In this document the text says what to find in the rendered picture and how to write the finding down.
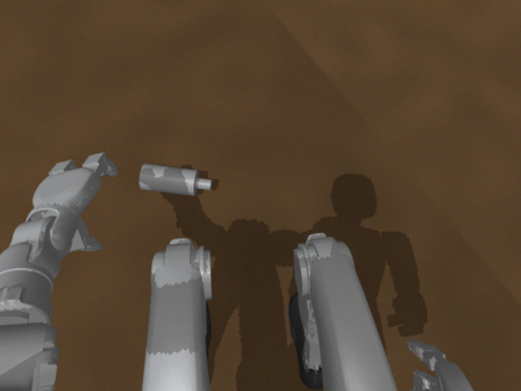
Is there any left robot arm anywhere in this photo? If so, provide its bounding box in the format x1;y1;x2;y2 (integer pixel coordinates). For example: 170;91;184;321
0;204;79;391

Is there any bottle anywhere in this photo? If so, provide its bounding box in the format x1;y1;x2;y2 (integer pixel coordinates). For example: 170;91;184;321
139;164;212;196

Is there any left robot hand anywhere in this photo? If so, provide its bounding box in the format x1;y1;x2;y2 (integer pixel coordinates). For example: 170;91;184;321
33;152;119;252

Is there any right robot hand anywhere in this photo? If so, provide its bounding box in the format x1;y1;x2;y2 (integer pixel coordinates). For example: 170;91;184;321
408;340;474;391

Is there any right robot foot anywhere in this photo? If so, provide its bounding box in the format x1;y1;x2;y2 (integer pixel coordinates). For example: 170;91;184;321
288;293;323;390

